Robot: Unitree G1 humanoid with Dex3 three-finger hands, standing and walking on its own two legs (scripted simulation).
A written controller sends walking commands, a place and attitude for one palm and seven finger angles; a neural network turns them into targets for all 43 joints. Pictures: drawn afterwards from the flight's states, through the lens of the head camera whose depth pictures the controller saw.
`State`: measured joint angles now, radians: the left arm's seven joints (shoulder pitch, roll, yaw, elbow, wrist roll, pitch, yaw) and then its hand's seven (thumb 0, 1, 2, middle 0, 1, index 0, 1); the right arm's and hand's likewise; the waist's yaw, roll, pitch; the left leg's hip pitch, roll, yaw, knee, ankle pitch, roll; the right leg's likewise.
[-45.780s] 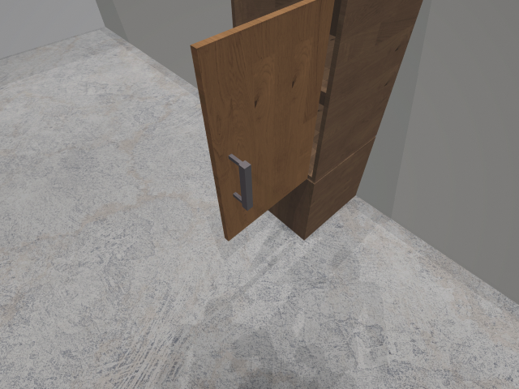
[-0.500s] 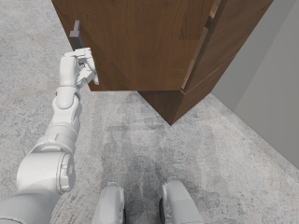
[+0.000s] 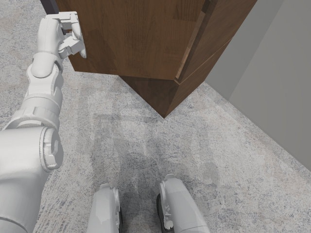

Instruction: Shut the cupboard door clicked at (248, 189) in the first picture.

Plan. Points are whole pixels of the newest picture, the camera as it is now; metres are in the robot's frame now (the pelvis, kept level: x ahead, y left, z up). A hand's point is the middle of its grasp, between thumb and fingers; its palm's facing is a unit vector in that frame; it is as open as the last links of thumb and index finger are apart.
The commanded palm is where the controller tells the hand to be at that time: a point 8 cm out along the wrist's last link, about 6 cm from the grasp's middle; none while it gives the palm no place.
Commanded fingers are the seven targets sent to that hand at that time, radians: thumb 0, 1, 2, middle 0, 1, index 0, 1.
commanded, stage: push the door shut along its arc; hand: left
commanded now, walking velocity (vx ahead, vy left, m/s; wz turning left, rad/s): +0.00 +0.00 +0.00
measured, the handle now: (61, 20) +0.63 +0.16 +0.06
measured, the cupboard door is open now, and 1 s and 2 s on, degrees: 43 36 36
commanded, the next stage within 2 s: pull the fist back off the door in 0.34 s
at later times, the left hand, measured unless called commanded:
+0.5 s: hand (97, 18) +0.62 +0.07 +0.08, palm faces -0.18 -0.98 +0.05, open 3.1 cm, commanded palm +0.61 +0.09 +0.07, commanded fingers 0.00 0.90 0.90 -1.30 -1.50 -1.30 -1.50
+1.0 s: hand (100, 34) +0.58 +0.07 +0.07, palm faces +0.14 -0.99 -0.02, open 3.1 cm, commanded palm +0.53 +0.10 +0.07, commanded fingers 0.00 0.90 0.90 -1.30 -1.50 -1.30 -1.50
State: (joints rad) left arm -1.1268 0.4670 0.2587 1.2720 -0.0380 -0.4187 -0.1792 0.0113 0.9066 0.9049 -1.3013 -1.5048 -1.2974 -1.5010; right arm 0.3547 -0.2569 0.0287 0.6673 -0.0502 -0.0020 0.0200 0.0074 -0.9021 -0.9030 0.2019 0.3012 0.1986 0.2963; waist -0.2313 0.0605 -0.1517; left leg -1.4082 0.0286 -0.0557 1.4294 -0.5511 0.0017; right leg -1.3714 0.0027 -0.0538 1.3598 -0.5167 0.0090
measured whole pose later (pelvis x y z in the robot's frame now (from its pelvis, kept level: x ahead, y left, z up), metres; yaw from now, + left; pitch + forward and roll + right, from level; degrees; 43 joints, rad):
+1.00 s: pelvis +0.03 -0.01 +0.03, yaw +0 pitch +31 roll -2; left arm -1.03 0.25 0.31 1.22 0.06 -0.49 0.24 0.01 0.91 0.90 -1.30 -1.50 -1.29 -1.50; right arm 0.39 -0.24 -0.01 0.66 -0.11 0.01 0.10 0.01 -0.90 -0.90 0.20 0.30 0.20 0.30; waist -0.21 0.06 -0.17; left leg -1.28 0.04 -0.03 1.30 -0.56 -0.02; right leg -1.26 0.02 -0.03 1.26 -0.53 0.00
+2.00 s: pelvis +0.05 -0.01 +0.11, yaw +1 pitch +10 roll +0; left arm -0.15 0.17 0.07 0.39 -0.08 -0.33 0.07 0.01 0.90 0.90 -1.25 -1.45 -1.25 -1.45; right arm 0.26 -0.25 -0.02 0.57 0.02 0.02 -0.04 0.01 -0.90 -0.90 0.20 0.30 0.20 0.30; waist -0.04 0.03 -0.11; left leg -0.61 0.03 0.00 0.87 -0.43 -0.01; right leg -0.62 0.00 0.00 0.86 -0.41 0.00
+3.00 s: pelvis +0.06 -0.01 +0.16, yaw +2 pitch -4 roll +0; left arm 0.45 0.33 0.34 -0.35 -0.05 -0.08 0.12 0.01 0.89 0.90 -0.21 -0.32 -0.21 -0.31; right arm 0.21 -0.23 0.02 0.65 0.01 -0.13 -0.10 0.02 -0.90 -0.90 0.20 0.30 0.20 0.30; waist 0.06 0.07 0.00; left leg -0.11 0.02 -0.01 0.45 -0.27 -0.01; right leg -0.12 -0.01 -0.02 0.45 -0.27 0.00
